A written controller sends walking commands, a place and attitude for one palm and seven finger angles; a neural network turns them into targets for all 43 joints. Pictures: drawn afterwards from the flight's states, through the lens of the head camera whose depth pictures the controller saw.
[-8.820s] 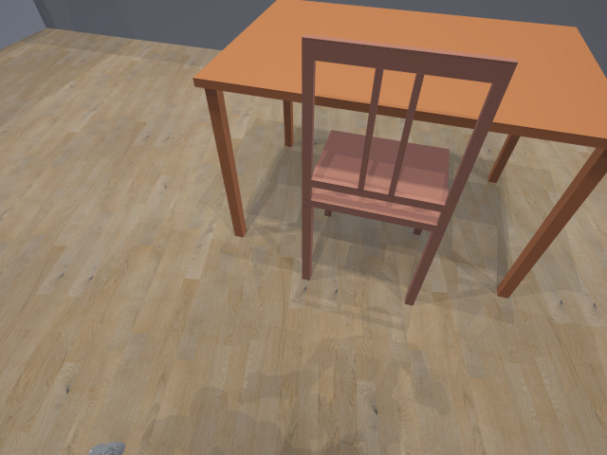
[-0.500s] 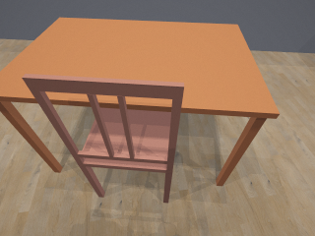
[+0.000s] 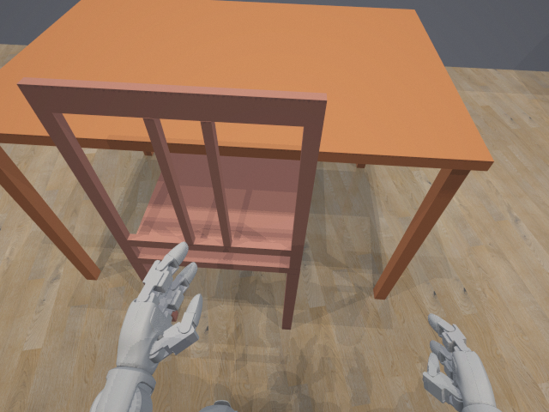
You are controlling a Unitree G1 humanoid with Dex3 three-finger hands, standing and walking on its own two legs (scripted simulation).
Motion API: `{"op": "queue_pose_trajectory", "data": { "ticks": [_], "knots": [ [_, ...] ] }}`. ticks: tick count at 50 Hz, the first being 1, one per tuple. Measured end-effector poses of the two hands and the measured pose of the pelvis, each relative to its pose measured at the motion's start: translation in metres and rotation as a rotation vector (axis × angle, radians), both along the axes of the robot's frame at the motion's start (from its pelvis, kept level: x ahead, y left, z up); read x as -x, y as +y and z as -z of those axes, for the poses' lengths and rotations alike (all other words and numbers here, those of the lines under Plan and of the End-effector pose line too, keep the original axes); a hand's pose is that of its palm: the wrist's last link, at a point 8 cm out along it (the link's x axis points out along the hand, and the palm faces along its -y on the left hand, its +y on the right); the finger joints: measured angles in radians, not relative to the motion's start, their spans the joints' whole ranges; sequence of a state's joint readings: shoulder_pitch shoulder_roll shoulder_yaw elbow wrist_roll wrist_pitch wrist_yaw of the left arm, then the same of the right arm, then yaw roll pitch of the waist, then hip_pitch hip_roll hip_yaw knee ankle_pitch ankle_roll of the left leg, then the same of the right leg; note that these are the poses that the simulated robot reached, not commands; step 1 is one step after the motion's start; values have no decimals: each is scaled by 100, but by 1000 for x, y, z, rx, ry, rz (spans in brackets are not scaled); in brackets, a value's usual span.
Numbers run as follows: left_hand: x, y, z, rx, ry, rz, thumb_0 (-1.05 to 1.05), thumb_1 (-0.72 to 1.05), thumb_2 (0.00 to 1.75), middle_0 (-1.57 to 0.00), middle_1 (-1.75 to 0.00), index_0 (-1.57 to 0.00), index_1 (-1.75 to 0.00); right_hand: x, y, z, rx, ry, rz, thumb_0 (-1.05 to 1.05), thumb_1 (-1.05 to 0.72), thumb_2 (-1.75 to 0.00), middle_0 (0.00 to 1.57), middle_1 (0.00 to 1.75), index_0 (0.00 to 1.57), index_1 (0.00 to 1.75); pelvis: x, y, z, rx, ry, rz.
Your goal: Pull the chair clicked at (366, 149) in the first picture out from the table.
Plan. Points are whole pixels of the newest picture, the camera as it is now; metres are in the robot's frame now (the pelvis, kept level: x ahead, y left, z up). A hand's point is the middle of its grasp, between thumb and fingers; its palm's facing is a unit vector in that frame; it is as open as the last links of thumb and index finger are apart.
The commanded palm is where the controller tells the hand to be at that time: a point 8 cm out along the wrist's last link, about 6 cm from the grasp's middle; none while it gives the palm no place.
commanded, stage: raise the hand toward the chair's back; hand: left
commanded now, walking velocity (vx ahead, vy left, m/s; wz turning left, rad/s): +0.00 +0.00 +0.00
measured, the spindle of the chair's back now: (174, 190) +0.51 +0.22 -0.02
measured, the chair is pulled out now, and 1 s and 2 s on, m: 0.00 0.00 0.00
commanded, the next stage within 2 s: aim the fingers beside a spindle in 1.76 s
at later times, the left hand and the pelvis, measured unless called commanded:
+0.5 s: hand (159, 366) +0.19 +0.17 -0.02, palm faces -0.08 -1.00 +0.04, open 12.8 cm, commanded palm +0.16 +0.25 +0.00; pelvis -0.03 +0.02 -0.05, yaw +0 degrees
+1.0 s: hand (111, 338) +0.22 +0.23 +0.02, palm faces +0.04 -1.00 -0.06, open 16.5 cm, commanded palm +0.19 +0.29 +0.01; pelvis -0.01 +0.04 -0.03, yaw +1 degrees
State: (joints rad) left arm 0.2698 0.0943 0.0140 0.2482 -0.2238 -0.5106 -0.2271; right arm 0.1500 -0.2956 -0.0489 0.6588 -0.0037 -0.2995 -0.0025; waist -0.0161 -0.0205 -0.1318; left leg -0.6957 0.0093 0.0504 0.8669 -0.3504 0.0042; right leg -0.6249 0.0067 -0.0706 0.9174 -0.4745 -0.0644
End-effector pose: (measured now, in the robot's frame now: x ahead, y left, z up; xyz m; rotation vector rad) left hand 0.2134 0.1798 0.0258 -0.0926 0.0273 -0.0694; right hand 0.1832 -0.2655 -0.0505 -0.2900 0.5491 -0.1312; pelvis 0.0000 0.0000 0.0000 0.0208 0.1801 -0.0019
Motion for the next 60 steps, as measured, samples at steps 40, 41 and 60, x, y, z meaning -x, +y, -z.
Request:
{"op": "queue_pose_trajectory", "data": {
  "ticks": [40, 41, 60],
  "knots": [
    [30, 76, 36, -116, 75, 13, 0, -22, 41, -8, -12, -9, -12, 40, 54, 57, -3, 117, 50, 2, -91, -90, 21, 30, 20, 30, 24, 36, 45, 84, 71, -21],
    [30, 78, 35, -113, 83, 6, 0, -25, 40, -8, -12, -9, -11, 36, 56, 54, -6, 106, 49, 2, -91, -90, 20, 30, 20, 30, 23, 36, 43, 84, 69, -20],
    [9, 110, 11, -138, 56, -52, -1, -48, 30, -6, -8, -7, -8, 9, 82, 46, -50, 112, -29, 2, -90, -90, 21, 30, 20, 30, 4, 37, 30, 87, 59, -30]
  ]
}}
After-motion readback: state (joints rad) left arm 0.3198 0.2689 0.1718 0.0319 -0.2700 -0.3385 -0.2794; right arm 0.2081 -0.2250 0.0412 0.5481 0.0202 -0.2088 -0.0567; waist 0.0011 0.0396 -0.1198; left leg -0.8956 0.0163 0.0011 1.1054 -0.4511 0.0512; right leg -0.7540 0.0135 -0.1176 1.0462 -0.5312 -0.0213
